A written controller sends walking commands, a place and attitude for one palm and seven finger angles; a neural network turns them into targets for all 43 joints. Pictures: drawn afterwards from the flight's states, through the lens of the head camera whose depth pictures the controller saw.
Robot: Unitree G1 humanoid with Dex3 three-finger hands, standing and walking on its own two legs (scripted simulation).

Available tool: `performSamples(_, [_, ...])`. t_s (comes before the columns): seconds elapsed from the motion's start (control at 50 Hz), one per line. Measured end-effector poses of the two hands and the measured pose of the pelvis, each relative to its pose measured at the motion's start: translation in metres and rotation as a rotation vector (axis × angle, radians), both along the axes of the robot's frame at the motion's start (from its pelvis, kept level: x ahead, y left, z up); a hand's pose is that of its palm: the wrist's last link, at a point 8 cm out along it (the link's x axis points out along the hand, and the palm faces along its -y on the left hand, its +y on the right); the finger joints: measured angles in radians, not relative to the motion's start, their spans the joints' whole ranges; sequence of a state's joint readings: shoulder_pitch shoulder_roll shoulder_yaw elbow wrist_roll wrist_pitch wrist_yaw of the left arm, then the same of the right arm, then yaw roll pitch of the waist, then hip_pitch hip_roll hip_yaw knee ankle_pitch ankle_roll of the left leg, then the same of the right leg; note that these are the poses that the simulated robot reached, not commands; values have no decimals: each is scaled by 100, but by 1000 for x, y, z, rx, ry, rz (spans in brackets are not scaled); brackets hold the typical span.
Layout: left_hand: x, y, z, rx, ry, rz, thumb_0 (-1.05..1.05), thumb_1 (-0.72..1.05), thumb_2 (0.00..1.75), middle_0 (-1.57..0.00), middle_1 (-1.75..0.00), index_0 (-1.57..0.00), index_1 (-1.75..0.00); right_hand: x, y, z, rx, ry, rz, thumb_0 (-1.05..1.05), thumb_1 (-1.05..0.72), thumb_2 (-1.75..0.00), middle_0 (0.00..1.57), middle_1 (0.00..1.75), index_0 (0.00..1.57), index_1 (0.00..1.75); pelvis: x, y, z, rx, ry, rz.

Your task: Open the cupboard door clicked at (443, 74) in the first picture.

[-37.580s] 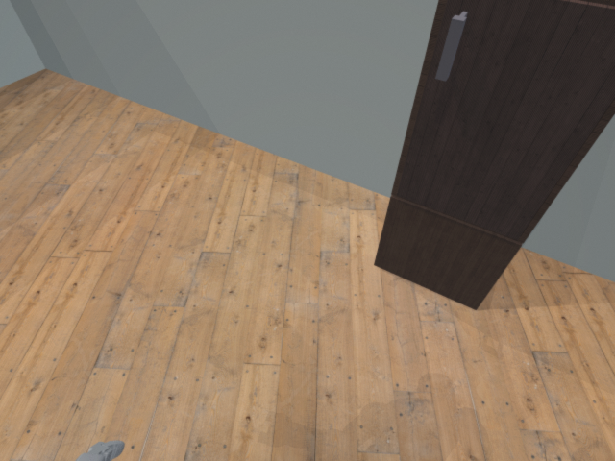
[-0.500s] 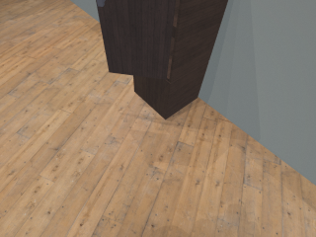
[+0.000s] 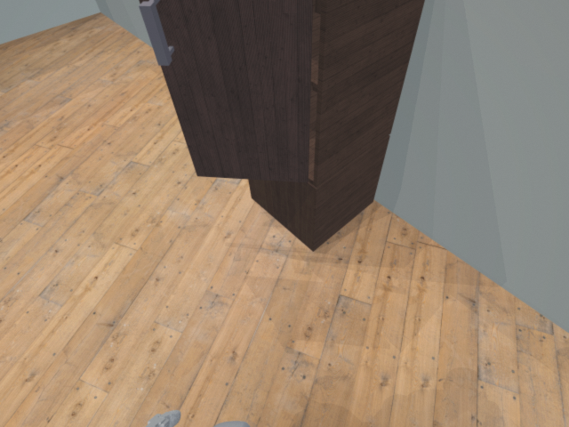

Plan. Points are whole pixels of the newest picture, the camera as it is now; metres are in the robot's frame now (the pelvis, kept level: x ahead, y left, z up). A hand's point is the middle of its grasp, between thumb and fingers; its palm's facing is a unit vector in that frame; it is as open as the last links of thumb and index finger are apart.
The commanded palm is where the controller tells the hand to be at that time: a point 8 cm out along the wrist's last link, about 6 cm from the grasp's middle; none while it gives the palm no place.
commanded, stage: take the last steps up to it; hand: left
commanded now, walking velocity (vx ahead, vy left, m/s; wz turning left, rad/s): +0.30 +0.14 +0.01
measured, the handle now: (160, 30) +0.86 +0.30 +0.14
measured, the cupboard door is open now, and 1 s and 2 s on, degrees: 41 41 41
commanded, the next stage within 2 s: come to a stop and stand still in 0.44 s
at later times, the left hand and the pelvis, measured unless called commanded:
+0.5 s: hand (133, 391) +0.20 +0.28 -0.17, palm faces +0.05 -0.98 -0.17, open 7.4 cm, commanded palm none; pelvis +0.19 +0.10 +0.00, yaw -2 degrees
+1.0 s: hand (155, 306) +0.36 +0.29 -0.18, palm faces -0.01 -0.99 -0.16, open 7.4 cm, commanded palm none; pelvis +0.27 +0.12 +0.00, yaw -2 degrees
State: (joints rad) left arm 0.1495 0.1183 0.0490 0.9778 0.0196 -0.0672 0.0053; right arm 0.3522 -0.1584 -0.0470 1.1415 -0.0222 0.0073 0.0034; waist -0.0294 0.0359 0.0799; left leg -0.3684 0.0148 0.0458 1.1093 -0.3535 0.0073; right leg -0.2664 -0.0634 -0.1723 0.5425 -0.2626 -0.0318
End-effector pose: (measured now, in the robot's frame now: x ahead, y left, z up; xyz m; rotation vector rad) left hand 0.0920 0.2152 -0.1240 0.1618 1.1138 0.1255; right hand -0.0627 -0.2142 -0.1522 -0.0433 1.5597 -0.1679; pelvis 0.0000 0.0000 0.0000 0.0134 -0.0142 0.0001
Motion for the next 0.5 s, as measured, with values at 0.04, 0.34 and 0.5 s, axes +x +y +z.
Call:
performSamples(0.04, [-1, 12, 4, 21, 14, 60, -2, 95, 89, -20, -30, -20, -30, 35, -4, 7, -15, -43, 20, 1, -91, -89, 20, 30, 20, 30, 14, 1, 6, 0, 13, 8])
performSamples(0.34, [-23, 87, -34, -49, 423, 156, 0, 92, 89, -20, -30, -20, -30, 305, 53, 18, -110, -417, 188, 1, -91, -89, 19, 30, 19, 29, 142, 79, -12, -15, 15, 6])
performSamples(0.5, [102, 114, -18, -28, 261, 81, 1, 91, 89, -20, -30, -19, -30, 312, 85, 23, -107, -346, 111, 0, -94, -89, 20, 30, 20, 30, 191, 103, 4, 4, 21, -27])
